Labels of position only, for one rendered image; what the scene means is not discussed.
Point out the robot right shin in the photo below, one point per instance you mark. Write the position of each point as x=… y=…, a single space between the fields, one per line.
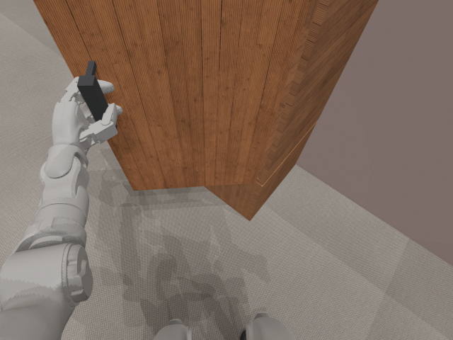
x=261 y=314

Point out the cupboard door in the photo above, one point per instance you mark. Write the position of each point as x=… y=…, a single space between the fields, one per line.
x=199 y=81

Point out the handle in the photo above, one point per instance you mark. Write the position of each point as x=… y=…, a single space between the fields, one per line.
x=90 y=90

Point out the left robot forearm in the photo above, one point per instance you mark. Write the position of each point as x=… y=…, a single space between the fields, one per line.
x=62 y=212

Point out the left robot hand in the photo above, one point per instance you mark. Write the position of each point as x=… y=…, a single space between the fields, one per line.
x=69 y=121

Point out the robot left thigh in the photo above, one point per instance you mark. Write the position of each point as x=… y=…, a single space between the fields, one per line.
x=175 y=332

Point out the left robot upper arm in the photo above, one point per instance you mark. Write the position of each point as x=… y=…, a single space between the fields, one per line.
x=40 y=289

